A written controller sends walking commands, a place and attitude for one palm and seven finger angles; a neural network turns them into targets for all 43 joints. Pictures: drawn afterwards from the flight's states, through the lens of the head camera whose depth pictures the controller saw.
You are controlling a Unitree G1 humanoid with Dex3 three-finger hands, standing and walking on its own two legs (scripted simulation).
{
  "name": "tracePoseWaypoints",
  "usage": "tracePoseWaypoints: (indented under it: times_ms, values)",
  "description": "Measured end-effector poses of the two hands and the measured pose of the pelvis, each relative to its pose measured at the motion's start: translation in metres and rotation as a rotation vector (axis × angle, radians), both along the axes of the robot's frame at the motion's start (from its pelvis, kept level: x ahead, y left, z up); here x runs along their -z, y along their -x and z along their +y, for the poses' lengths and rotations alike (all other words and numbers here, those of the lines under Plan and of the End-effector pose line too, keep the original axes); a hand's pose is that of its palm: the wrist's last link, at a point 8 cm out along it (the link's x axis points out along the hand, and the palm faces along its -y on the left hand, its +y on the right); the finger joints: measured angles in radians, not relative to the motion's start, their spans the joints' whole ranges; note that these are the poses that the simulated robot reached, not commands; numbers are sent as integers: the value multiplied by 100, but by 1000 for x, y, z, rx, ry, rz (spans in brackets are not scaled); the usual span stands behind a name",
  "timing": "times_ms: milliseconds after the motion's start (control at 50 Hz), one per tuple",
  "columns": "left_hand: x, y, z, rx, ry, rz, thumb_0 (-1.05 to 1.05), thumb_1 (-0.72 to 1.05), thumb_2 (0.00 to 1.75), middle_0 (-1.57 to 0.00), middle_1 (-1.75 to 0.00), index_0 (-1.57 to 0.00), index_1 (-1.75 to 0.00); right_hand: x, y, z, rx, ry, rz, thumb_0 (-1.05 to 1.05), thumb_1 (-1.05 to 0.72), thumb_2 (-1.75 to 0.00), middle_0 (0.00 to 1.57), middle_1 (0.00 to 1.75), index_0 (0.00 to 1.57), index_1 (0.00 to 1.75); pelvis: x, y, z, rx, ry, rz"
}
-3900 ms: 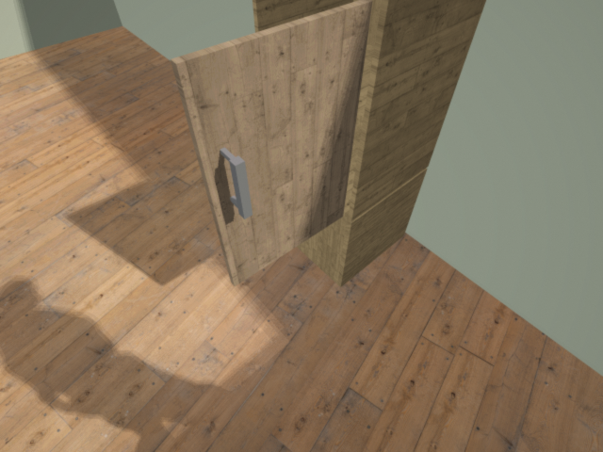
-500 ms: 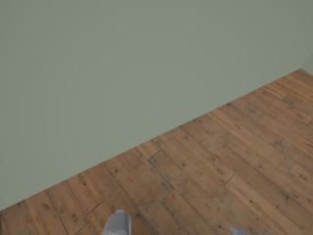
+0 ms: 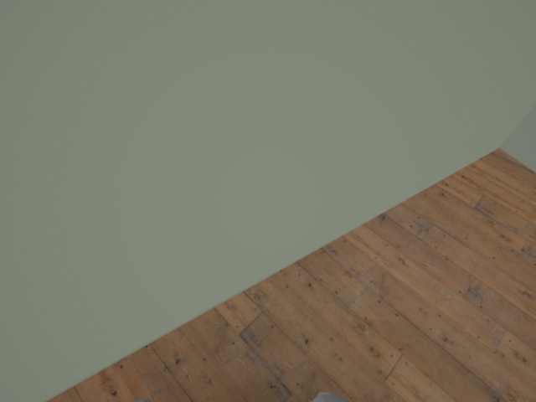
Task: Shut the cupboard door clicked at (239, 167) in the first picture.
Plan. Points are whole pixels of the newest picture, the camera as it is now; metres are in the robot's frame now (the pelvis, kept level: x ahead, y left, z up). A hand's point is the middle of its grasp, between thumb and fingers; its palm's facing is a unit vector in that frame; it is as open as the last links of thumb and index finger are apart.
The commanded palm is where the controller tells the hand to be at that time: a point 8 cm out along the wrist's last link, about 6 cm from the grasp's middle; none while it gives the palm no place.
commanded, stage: turn to face it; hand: left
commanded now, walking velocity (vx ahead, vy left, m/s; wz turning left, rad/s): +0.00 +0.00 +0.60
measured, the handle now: out of the picture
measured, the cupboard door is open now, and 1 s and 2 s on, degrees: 88 88 88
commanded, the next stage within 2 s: none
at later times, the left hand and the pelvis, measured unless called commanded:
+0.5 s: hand out of the picture +0.08 +0.20 -0.20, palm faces +0.33 -0.91 -0.23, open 7.3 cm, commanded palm none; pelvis +0.08 -0.01 -0.03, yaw +19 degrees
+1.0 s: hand out of the picture +0.07 +0.12 -0.15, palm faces +0.57 -0.77 -0.27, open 7.4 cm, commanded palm none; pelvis +0.14 -0.07 +0.00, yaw +37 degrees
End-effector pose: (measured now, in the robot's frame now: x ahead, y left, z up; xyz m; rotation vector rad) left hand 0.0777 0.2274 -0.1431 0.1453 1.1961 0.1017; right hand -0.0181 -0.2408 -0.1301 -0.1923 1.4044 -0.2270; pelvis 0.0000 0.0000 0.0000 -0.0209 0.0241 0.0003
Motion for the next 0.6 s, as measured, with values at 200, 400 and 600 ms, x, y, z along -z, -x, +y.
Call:
tracePoseWaypoints:
  times_ms: [200, 400, 600]
  values:
    - [-15, -80, -24, -30, -64, -133, 0, 91, 90, -20, -30, -20, -30, 22, -20, -27, 3, -68, 143, 0, -91, -90, 20, 30, 20, 29, 10, -46, -33, -113, -34, 9]
    - [-2, -21, -9, -249, -53, -27, 0, 92, 90, -20, -30, -20, -30, 10, -188, -20, -265, -50, -86, 0, -91, -90, 20, 30, 19, 29, 7, -68, -29, -264, -48, 0]
    - [13, 39, 28, -427, -92, 102, 1, 91, 90, -20, -30, -19, -30, 1, -294, 12, -492, 1, -262, 0, -91, -90, 20, 30, 19, 29, 20, -83, -18, -379, -26, 11]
